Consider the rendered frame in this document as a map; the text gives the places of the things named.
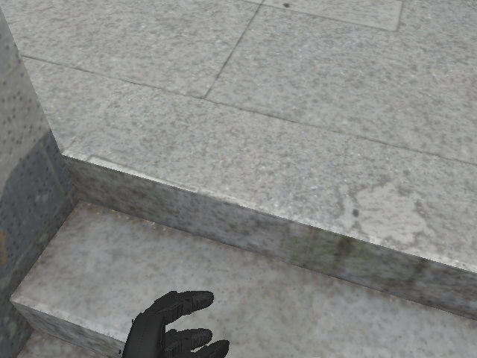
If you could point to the robot left hand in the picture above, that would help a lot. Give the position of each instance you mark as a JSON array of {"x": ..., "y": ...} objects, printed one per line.
[{"x": 147, "y": 337}]

